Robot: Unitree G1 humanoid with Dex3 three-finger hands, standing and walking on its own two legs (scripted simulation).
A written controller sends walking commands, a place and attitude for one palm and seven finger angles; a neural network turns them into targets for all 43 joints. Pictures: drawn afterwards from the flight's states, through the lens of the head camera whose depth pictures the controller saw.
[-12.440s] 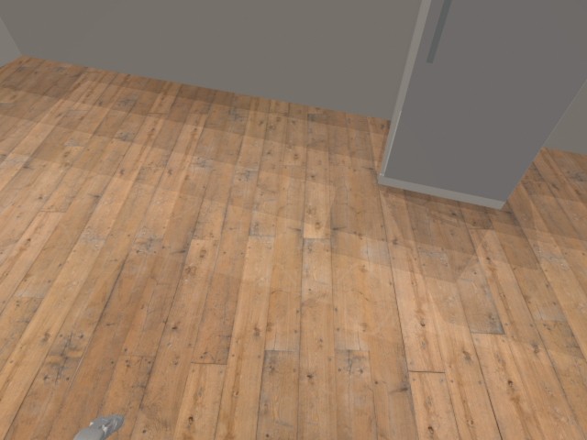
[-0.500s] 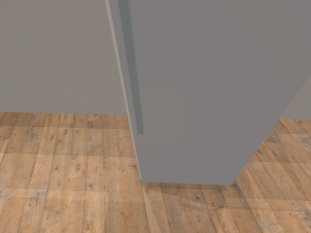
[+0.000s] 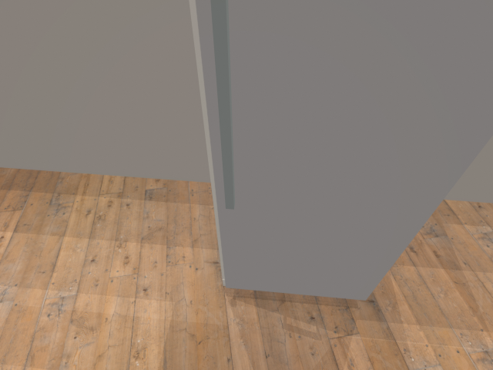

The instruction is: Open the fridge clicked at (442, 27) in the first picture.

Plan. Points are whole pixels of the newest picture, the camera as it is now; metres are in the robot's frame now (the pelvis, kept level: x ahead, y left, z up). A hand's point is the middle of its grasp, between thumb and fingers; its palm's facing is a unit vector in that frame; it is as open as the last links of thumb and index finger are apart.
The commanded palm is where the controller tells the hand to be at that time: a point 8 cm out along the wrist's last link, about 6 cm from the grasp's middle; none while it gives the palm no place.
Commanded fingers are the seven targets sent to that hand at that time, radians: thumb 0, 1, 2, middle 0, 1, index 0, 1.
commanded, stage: look again from close up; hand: left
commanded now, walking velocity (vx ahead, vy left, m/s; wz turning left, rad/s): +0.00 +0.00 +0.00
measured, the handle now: (227, 123) +0.52 +0.08 +0.14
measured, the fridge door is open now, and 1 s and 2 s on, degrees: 0 0 0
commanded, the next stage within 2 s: none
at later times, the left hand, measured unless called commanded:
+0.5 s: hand out of the picture -0.06 +0.15 -0.17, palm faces +0.09 -0.98 -0.18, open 7.3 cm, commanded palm none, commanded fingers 0.00 0.90 0.90 -0.20 -0.30 -0.20 -0.30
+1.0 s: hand out of the picture +0.01 +0.15 -0.17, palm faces +0.01 -0.98 -0.19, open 7.4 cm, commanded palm none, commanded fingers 0.00 0.90 0.90 -0.20 -0.30 -0.20 -0.30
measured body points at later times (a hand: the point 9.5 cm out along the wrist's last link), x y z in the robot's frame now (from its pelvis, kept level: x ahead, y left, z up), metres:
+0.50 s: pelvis +0.00 +0.00 +0.00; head +0.00 +0.00 +0.45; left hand -0.06 +0.21 -0.16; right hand -0.01 -0.22 -0.16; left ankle +0.06 +0.03 -0.73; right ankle -0.03 -0.11 -0.74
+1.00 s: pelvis +0.02 -0.01 +0.00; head +0.04 -0.02 +0.45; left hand +0.01 +0.21 -0.15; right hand +0.01 -0.23 -0.16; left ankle +0.04 +0.05 -0.74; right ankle -0.03 -0.12 -0.74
